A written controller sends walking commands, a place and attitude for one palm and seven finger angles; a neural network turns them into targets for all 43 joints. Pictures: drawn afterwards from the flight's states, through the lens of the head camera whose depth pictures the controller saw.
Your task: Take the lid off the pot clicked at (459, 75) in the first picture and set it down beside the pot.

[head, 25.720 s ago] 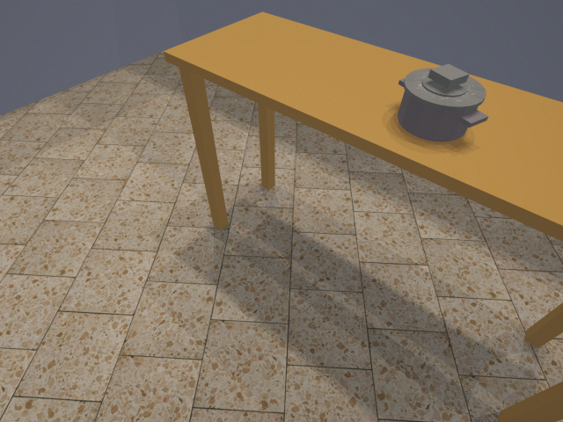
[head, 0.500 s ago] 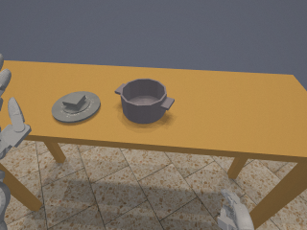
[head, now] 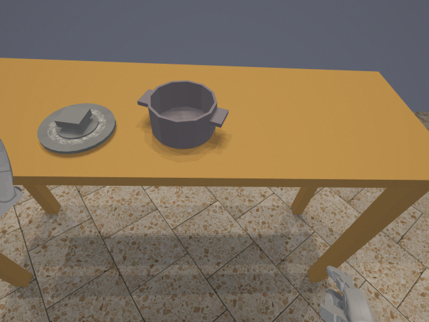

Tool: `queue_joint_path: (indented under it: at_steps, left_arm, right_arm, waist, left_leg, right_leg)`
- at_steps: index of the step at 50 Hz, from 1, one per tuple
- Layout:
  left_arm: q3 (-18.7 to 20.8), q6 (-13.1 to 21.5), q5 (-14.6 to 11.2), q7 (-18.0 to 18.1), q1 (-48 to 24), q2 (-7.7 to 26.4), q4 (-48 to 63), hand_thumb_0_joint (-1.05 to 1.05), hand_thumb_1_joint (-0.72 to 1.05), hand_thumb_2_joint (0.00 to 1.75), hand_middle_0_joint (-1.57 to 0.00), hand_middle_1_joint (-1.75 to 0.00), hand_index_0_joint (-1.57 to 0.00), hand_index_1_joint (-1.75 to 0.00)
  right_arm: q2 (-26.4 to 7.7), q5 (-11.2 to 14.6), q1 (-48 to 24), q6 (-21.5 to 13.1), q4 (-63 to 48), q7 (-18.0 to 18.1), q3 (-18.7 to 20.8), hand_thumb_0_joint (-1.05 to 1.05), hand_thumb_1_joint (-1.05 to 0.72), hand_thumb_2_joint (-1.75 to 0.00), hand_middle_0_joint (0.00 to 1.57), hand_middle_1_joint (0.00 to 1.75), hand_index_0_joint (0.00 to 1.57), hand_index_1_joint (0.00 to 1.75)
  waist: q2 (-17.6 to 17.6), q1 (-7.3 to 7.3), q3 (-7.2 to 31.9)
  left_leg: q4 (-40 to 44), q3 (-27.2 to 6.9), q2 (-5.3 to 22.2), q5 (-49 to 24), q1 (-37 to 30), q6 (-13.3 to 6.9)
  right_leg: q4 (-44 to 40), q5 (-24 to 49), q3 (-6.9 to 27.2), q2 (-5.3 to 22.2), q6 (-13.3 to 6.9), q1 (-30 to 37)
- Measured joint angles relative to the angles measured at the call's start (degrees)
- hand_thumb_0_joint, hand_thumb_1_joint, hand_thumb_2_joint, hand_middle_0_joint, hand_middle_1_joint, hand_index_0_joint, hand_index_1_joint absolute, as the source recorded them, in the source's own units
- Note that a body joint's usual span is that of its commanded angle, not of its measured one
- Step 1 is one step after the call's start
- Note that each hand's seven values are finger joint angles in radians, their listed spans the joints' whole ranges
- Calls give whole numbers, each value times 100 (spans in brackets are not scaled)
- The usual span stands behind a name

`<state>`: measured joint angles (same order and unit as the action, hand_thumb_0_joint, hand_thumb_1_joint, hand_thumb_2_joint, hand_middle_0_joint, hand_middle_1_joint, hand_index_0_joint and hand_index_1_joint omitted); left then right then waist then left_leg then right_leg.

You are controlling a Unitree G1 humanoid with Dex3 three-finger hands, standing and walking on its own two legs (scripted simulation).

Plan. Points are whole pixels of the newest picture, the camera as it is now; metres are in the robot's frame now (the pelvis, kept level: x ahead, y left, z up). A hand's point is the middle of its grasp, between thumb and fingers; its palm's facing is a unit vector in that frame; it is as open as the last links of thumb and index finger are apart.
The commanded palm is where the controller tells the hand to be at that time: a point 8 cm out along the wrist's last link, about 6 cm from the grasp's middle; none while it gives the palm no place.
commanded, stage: step back with the hand held close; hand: left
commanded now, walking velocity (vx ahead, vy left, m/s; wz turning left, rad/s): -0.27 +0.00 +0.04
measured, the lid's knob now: (74, 117) +0.49 +0.34 +0.09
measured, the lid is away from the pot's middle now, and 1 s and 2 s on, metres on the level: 0.24 0.24 0.24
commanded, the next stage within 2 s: stop stepping back and stand still in 1.02 s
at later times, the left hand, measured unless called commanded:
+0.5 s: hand out of the picture +0.13 +0.22 +0.27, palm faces +0.53 -0.75 -0.40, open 7.5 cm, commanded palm +0.07 +0.28 +0.27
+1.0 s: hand out of the picture +0.05 +0.22 +0.27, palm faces +0.49 -0.80 -0.33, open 7.5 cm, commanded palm -0.01 +0.27 +0.27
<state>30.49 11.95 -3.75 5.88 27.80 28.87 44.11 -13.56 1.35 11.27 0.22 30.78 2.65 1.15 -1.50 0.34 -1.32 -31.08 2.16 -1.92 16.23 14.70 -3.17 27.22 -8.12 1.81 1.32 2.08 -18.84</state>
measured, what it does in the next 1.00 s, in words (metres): walks backwards: right foot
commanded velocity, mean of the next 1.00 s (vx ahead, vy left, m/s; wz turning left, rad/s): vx -0.36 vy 0.00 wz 0.01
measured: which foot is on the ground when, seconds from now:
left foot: down 0.00-0.96, up 0.98-1.00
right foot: down 0.00-0.72, up 0.74-0.92, down 0.94-1.00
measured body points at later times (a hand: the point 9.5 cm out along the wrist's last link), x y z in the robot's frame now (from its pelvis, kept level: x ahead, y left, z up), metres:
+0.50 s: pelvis -0.06 +0.00 -0.01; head -0.05 +0.01 +0.44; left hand +0.10 +0.26 +0.28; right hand +0.11 -0.24 -0.09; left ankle +0.00 +0.08 -0.73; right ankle +0.03 -0.14 -0.73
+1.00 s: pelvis -0.14 +0.00 -0.01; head -0.14 +0.02 +0.44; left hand +0.02 +0.26 +0.29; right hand +0.03 -0.23 -0.08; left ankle -0.01 +0.08 -0.73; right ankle -0.16 -0.16 -0.73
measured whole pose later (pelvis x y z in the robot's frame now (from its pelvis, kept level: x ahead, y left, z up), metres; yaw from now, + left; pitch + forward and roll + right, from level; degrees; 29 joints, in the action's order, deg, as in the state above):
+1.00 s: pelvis -0.14 +0.00 -0.01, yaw -1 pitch +1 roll -4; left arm 28.5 17.8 -2.5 9.1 19.3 24.9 41.8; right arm -9.4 -1.1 9.8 -6.4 37.3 1.4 0.1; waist 2.0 -0.2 0.9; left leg -37.1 -0.7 2.3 11.2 30.6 -0.1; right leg 28.7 -15.7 2.0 -3.5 0.9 -13.4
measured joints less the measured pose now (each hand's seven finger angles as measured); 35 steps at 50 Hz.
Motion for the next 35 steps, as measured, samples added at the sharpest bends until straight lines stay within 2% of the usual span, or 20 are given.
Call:
queue_joint_path:
  at_steps: [6,13,16,19,21,23,26,32,35]
  left_arm:
    - [122,114,34,166,-512,-231,-196,1,88,90,-22,-30,-21,-31]
    - [-16,269,103,304,-682,-423,-314,1,88,90,-21,-30,-21,-31]
    - [-5,329,128,323,-501,-389,-234,1,88,90,-21,-30,-21,-31]
    - [48,345,153,298,-344,-300,-136,1,88,90,-21,-30,-21,-31]
    - [113,377,163,282,-324,-279,-83,1,88,90,-21,-30,-21,-31]
    - [140,421,163,286,-447,-301,-94,1,88,90,-22,-30,-21,-31]
    - [150,456,152,282,-650,-312,-154,1,88,90,-22,-30,-21,-31]
    - [59,524,143,336,-562,-210,-44,1,88,90,-22,-30,-21,-31]
    - [29,564,148,388,-420,-128,101,1,88,90,-22,-30,-21,-31]
  right_arm:
    - [99,18,133,-166,102,20,-64,1,-90,-90,20,30,20,30]
    - [148,-19,178,-297,191,47,-133,1,-90,-90,20,30,20,30]
    - [162,-22,218,-367,158,68,-142,1,-90,-90,20,30,20,30]
    - [200,-37,330,-458,112,70,-121,1,-90,-90,20,30,20,30]
    - [194,-62,351,-500,124,57,-111,1,-90,-90,20,30,20,30]
    - [181,-87,276,-519,168,45,-89,1,-90,-90,20,30,20,30]
    - [169,-90,131,-498,246,12,-51,1,-90,-90,20,30,20,30]
    - [119,-66,-9,-402,297,-45,46,1,-90,-90,20,30,20,30]
    - [75,-59,21,-375,286,-17,66,1,-90,-90,20,30,20,30]
  waist:
    - [128,-40,47]
    - [215,58,105]
    - [174,105,81]
    - [110,160,103]
    - [96,98,152]
    - [126,67,85]
    - [175,64,3]
    - [172,169,0]
    - [122,198,10]
  left_leg:
    - [-488,-59,34,110,311,9]
    - [-643,-122,111,-6,663,1]
    - [-597,-98,103,-86,711,-26]
    - [-606,-122,39,-128,736,-34]
    - [-682,-90,41,-105,810,-25]
    - [-750,-90,64,-102,849,-5]
    - [-787,-139,102,-166,918,39]
    - [-900,-235,128,148,1168,131]
    - [-808,-189,142,-224,1221,62]
  right_leg:
    - [326,-46,-64,-25,15,-216]
    - [137,149,-158,-85,-47,-378]
    - [232,-94,-126,-89,-99,-480]
    - [607,4,-44,-121,-144,-428]
    - [646,-294,-13,-129,-86,-414]
    - [688,-238,-11,-148,-29,-446]
    - [654,-155,-61,-184,-52,-471]
    - [324,159,-164,-198,-74,-509]
    - [334,188,-194,-165,-78,-576]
